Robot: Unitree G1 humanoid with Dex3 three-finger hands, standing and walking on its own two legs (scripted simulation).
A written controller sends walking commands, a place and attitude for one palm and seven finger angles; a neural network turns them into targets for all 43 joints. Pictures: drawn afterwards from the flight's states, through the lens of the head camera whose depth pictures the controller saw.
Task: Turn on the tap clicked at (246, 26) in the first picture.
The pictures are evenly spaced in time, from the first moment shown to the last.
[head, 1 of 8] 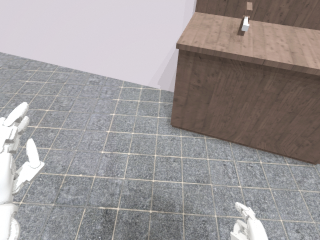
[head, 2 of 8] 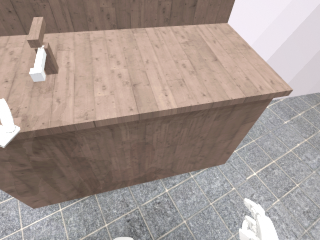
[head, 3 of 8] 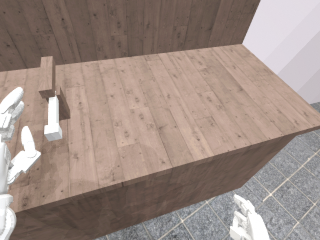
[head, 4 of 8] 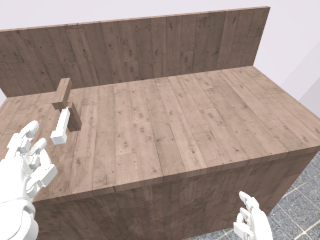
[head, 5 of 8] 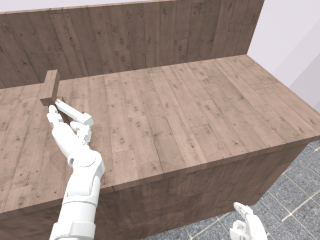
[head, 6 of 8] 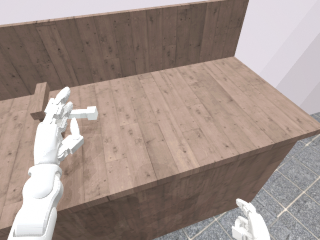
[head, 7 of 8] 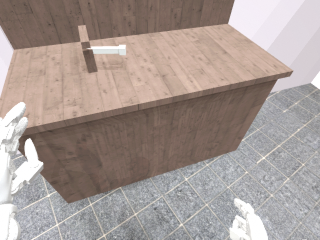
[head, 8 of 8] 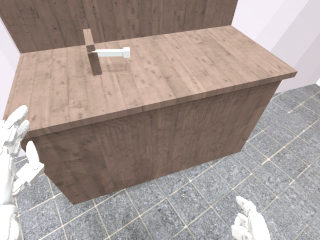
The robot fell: no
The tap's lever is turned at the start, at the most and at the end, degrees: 0 75 75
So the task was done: yes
